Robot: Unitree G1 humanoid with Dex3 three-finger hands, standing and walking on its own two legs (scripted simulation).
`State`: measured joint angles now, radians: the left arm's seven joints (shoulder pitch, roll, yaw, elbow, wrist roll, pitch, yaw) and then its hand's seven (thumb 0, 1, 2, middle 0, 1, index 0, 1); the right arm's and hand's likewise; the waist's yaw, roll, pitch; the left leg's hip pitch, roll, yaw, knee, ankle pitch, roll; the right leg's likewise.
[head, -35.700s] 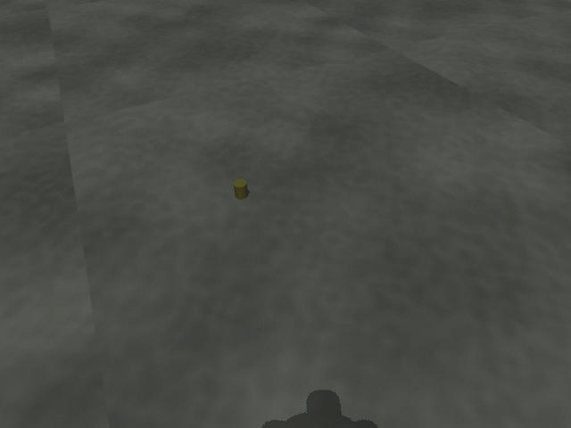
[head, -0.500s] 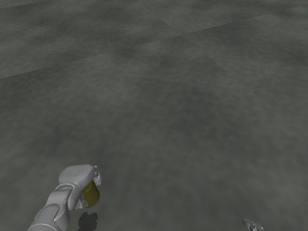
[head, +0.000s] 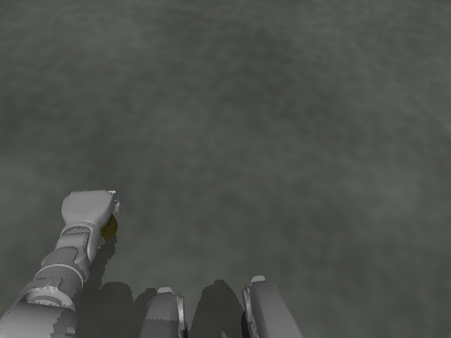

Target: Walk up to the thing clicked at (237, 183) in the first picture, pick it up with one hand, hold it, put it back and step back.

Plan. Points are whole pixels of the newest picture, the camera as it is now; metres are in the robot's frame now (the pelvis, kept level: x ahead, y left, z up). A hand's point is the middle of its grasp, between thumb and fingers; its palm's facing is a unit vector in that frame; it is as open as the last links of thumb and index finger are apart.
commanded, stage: crouch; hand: left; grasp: from above
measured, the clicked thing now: (97, 222) +0.40 +0.24 -0.16
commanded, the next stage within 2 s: lower in 1.26 s
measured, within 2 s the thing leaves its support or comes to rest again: neither
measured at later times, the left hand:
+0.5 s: hand (121, 243) +0.39 +0.23 -0.33, palm faces -0.47 -0.02 -0.88, open 8.6 cm
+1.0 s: hand (127, 243) +0.41 +0.23 -0.41, palm faces -0.48 -0.04 -0.88, open 8.6 cm
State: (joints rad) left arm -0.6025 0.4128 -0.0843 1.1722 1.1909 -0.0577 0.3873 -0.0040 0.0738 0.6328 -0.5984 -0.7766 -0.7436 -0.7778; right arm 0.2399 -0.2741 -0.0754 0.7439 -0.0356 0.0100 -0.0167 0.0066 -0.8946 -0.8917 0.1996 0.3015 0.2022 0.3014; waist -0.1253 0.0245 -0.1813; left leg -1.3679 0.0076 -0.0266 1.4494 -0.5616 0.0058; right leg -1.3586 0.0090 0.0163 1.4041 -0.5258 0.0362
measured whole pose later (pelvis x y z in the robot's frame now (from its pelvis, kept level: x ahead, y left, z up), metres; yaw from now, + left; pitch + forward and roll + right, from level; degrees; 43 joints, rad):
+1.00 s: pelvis -0.02 -0.01 -0.22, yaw -3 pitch +37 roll -5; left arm -0.83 0.60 0.09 1.34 1.24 -0.18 0.42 -0.01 0.05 0.64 -0.63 -0.75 -0.78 -0.75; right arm 0.17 -0.26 -0.01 0.75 -0.13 -0.08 0.13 0.00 -0.91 -0.90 0.20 0.30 0.20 0.30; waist -0.21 0.01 -0.10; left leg -2.16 -0.01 -0.10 2.22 -0.72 -0.02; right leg -2.13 0.02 -0.03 2.15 -0.68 0.03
